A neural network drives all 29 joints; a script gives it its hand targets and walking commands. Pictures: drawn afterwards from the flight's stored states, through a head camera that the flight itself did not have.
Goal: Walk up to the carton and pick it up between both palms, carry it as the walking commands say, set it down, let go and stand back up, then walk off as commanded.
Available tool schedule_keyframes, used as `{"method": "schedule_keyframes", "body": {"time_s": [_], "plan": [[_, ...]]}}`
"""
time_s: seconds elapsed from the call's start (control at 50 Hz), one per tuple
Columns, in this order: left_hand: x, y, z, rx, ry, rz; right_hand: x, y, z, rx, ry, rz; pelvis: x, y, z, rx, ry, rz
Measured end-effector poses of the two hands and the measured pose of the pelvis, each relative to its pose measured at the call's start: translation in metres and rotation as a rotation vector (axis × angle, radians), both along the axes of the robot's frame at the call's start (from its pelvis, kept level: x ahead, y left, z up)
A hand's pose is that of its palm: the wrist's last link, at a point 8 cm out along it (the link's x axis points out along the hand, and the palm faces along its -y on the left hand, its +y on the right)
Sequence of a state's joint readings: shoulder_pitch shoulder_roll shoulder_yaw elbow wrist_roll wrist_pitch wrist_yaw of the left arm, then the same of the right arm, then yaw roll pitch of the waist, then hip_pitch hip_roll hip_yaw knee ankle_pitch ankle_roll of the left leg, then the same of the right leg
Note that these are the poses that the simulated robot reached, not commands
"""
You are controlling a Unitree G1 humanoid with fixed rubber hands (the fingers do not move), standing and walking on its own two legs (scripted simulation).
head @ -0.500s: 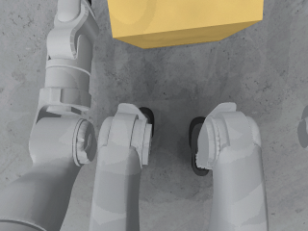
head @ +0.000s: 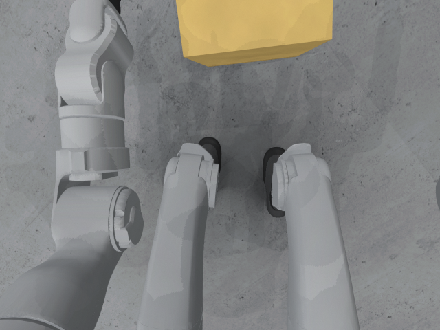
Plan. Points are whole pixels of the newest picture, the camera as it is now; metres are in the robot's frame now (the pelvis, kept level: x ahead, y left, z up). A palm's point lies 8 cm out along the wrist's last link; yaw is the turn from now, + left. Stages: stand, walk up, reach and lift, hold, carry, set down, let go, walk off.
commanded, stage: set down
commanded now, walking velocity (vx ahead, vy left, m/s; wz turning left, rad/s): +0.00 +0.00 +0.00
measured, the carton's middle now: out of the picture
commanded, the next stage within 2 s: let go in 0.62 s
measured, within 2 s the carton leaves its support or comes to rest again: neither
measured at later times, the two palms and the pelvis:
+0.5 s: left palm out of the picture +0.53 +0.16 +0.00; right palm out of the picture +0.56 -0.26 +0.02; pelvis +0.01 +0.00 +0.13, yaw -3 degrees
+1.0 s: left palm out of the picture +0.40 +0.20 +0.07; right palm out of the picture +0.41 -0.23 +0.06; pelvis +0.05 +0.00 +0.18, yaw -3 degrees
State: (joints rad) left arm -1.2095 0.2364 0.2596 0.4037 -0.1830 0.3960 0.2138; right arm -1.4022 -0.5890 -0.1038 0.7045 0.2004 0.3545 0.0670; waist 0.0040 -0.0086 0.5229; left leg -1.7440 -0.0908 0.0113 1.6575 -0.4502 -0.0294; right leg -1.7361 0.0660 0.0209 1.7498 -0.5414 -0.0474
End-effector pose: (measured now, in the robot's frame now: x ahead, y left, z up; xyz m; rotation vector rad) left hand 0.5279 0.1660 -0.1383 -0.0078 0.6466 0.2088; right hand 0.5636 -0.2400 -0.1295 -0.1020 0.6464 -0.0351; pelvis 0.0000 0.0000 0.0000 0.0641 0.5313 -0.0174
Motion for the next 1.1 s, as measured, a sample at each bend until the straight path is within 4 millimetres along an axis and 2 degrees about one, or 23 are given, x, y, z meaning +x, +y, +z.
{"method": "schedule_keyframes", "body": {"time_s": [0.22, 0.42, 0.56, 0.66, 0.74, 0.84, 0.98, 1.1], "plan": [[-0.002, -0.002, 0.07, -0.004, 0.009, -0.014, -0.002, -0.011, 0.072, -0.01, 0.016, -0.009, -0.003, 0.001, 0.059, -0.012, -0.024, -0.012], [-0.001, -0.002, 0.129, 0.014, 0.009, -0.02, 0.0, -0.019, 0.134, -0.008, 0.017, -0.007, 0.005, -0.001, 0.113, -0.012, -0.058, -0.033], [-0.001, -0.004, 0.152, 0.023, 0.013, -0.016, -0.001, -0.016, 0.153, -0.019, 0.033, -0.005, 0.013, -0.003, 0.138, -0.018, -0.074, -0.035], [-0.007, -0.002, 0.152, 0.055, 0.032, -0.046, -0.007, -0.011, 0.157, -0.045, 0.036, -0.009, 0.018, -0.005, 0.147, -0.023, -0.096, -0.033], [-0.027, 0.003, 0.15, 0.083, 0.064, -0.1, -0.029, -0.007, 0.151, -0.077, 0.067, -0.017, 0.022, -0.006, 0.152, -0.027, -0.117, -0.029], [-0.069, 0.013, 0.158, 0.111, 0.122, -0.188, -0.077, 0.0, 0.153, -0.109, 0.099, -0.03, 0.031, -0.005, 0.163, -0.031, -0.162, -0.024], [-0.123, 0.033, 0.199, 0.113, 0.179, -0.223, -0.144, 0.011, 0.183, -0.095, 0.137, -0.056, 0.042, 0.001, 0.181, -0.048, -0.236, -0.024], [-0.151, 0.05, 0.246, 0.112, 0.176, -0.218, -0.178, 0.014, 0.227, -0.074, 0.134, -0.083, 0.062, 0.009, 0.197, -0.061, -0.224, -0.026]]}}
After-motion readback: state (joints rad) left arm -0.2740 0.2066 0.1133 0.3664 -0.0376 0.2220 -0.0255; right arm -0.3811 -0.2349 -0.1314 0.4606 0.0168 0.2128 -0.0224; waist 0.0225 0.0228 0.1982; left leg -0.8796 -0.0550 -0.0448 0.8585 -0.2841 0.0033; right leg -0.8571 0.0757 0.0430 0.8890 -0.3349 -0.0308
